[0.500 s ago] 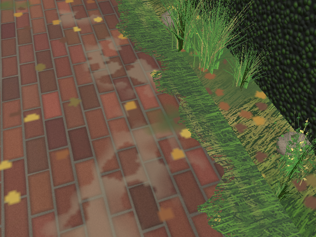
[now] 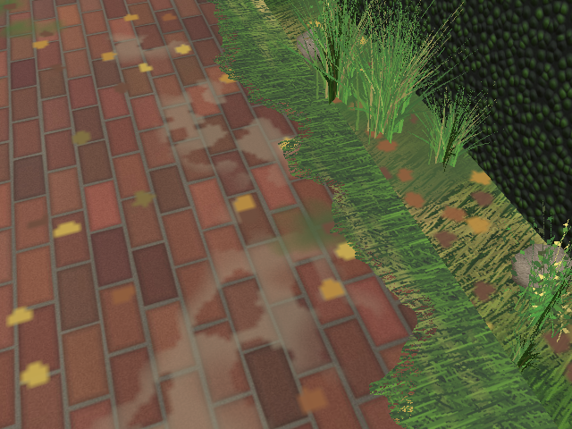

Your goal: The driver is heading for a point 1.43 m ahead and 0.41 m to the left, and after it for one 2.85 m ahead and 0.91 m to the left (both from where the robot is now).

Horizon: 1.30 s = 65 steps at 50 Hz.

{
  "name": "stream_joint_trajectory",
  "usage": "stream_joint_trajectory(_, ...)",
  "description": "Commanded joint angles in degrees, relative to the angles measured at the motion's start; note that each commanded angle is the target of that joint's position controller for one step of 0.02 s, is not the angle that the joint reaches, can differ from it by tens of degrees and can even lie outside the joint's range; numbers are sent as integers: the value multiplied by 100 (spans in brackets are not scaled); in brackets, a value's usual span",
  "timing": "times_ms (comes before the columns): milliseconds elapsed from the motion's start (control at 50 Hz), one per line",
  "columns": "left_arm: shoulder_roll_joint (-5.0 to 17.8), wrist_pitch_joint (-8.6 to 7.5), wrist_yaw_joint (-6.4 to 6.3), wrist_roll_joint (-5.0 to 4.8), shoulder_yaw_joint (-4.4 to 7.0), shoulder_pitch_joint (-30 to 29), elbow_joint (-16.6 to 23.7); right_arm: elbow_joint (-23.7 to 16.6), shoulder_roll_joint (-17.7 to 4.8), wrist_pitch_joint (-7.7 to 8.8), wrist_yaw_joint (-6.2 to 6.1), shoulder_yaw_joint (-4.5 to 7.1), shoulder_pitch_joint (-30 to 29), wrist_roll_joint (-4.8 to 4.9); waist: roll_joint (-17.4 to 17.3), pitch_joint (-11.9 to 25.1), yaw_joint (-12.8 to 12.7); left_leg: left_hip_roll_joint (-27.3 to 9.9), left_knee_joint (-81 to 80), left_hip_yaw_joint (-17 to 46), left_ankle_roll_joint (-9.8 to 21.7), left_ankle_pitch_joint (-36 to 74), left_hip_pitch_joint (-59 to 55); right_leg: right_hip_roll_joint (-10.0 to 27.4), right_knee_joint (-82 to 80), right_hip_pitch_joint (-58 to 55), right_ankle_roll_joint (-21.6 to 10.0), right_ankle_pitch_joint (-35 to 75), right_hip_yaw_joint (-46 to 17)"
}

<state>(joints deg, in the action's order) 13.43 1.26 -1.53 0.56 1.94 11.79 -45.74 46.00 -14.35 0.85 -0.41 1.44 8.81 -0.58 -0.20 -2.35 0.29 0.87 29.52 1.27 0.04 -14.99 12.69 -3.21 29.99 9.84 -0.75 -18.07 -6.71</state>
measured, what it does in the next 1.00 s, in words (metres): stands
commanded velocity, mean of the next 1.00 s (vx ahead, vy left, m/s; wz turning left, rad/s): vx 0.00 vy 0.00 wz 0.00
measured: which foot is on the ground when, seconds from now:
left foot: down 0.00-1.00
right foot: down 0.00-1.00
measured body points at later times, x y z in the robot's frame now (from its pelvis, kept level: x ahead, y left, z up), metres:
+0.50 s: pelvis +0.00 +0.01 +0.00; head +0.00 +0.01 +0.45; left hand +0.05 +0.27 -0.14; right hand +0.07 -0.25 -0.14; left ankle +0.01 +0.12 -0.74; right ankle -0.02 -0.12 -0.74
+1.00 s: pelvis -0.01 +0.02 +0.00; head +0.00 +0.02 +0.45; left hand +0.01 +0.26 -0.15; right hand +0.04 -0.24 -0.15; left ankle +0.01 +0.12 -0.74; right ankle -0.02 -0.12 -0.74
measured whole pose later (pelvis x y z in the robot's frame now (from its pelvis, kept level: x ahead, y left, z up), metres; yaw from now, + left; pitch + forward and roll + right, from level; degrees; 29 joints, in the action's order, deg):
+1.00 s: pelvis -0.01 +0.02 +0.00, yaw +1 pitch -2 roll +0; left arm 11.5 -0.2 -2.6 0.1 0.8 14.5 -63.0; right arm 60.8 -12.3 0.6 -1.9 0.8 12.4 0.0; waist -0.2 -2.6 0.4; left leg 1.9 27.3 1.6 1.4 -13.0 12.7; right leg -1.8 26.5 9.0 0.7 -15.9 -6.1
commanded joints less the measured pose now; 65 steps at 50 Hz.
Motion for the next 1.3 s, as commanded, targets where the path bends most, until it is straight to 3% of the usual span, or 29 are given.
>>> stream_joint_trajectory(20, 652, -79, -36, -2, 161, -5, 200, -228, -619, 71, -37, 151, -124, 5, 37, 273, -1, -322, -394, 340, 98, 972, -316, 399, -521, 236, -93, 1278, -356)
stream_joint_trajectory(380, 576, -136, -86, -31, 127, 123, -777, 658, -587, 51, -123, 128, 119, 29, 24, 82, 11, -251, -633, 316, 142, 654, -271, 309, -725, 207, -21, 1058, -172)
stream_joint_trajectory(640, 491, -157, -104, -42, 56, 287, -1311, 1076, -515, 30, -153, 80, 302, 43, 3, 7, 11, -216, -709, 308, 191, 579, -247, 269, -788, 260, 11, 961, -51)
stream_joint_trajectory(1300, 269, -190, -133, -58, -66, 760, -1716, 1422, -300, 5, -171, 10, 694, 64, 3, -91, 9, -172, -731, 314, 263, 565, -185, 254, -790, 392, 49, 858, 97)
